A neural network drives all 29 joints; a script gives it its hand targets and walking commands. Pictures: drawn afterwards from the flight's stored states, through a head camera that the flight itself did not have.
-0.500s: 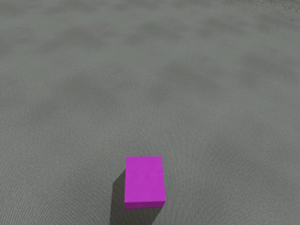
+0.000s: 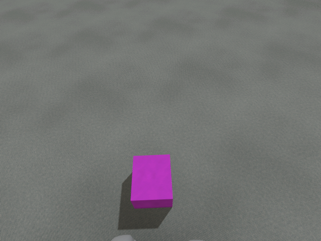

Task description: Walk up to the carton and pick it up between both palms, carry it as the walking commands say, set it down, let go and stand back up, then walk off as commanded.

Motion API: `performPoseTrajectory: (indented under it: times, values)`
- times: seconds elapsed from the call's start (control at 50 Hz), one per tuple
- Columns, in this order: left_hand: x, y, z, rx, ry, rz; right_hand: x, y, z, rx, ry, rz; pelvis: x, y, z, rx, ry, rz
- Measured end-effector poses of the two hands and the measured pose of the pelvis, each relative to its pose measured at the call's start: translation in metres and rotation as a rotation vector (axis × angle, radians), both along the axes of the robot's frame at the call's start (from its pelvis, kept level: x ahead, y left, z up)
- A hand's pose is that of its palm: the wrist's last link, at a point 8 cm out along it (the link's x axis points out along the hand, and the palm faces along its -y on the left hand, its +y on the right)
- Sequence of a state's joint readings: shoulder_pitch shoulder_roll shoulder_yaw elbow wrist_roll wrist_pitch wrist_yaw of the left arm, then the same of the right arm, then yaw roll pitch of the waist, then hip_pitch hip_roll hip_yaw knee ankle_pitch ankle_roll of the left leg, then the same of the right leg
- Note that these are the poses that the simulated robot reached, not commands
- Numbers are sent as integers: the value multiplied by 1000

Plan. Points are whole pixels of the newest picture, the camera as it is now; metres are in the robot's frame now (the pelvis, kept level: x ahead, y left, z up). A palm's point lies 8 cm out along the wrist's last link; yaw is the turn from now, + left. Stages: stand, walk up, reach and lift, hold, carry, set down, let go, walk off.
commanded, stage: walk up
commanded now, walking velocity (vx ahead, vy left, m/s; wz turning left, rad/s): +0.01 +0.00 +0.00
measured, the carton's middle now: (152, 181) +0.52 +0.06 -0.69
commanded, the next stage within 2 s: none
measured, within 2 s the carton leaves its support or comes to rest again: neither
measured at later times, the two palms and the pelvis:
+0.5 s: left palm out of the picture -0.01 +0.25 -0.14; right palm out of the picture -0.02 -0.24 -0.14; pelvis -0.04 +0.02 +0.00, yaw +0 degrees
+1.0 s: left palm out of the picture +0.02 +0.25 -0.13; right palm out of the picture +0.01 -0.24 -0.14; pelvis +0.00 +0.02 +0.00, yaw +0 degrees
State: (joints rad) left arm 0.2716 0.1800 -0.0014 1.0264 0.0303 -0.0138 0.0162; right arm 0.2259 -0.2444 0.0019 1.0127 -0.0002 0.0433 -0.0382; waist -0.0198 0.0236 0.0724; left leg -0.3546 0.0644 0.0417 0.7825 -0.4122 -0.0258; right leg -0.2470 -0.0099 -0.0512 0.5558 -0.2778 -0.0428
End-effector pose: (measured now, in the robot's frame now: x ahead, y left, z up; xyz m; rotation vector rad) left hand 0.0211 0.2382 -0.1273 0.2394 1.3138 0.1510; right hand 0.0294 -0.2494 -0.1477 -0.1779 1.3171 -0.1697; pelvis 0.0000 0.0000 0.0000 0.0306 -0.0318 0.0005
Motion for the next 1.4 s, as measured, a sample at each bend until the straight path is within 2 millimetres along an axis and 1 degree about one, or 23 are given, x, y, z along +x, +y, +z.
performPoseTrajectory:
  times: [0.08,0.14,0.2,0.3,0.38,0.48,0.62,0.88,1.02,1.16,1.2,1.24,1.34,1.38,1.4]
  values:
    - [-19,1,-4,-12,-2,24,-7,1,1,-12,0,18,-11,3,-1,-13,-11,21]
    - [-30,5,-10,-30,-6,43,-9,5,4,-30,-5,35,-19,9,-3,-30,-19,39]
    - [-39,10,-14,-46,9,29,-21,10,9,-45,-9,14,-26,16,-2,-31,-27,19]
    - [-36,18,-11,-47,-5,5,-42,18,11,-46,12,-12,-35,25,1,-32,-32,-1]
    - [-35,18,-10,-44,-14,-4,-47,18,9,-41,10,-20,-38,24,1,-27,-37,-9]
    - [-34,13,-8,-36,-14,-4,-47,13,7,-33,11,-21,-37,19,0,-19,-36,-9]
    - [-29,12,-8,-36,-3,0,-41,12,7,-32,25,-17,-29,17,1,-19,-25,-5]
    - [-9,12,-7,-38,15,-2,-21,12,9,-34,40,-11,-8,18,2,-21,8,-3]
    - [-3,10,-6,-34,9,-2,-18,10,9,-32,41,-7,-5,15,2,-19,13,0]
    - [-2,11,-5,-34,-1,-1,-17,11,10,-31,36,-9,-4,16,3,-19,13,-1]
    - [-4,12,-4,-34,3,6,-11,13,12,-25,23,-5,-1,17,5,-19,20,1]
    - [-12,17,-3,-31,26,15,-3,18,12,-18,8,5,1,21,5,-16,28,4]
    - [-35,36,-3,-28,100,41,11,38,12,-5,-5,16,13,41,4,-25,39,9]
    - [-36,44,-9,-43,118,48,15,46,13,-20,-6,20,19,50,1,-41,43,12]
    - [-33,47,-12,-51,118,47,15,50,14,-27,-5,17,22,55,0,-46,39,10]
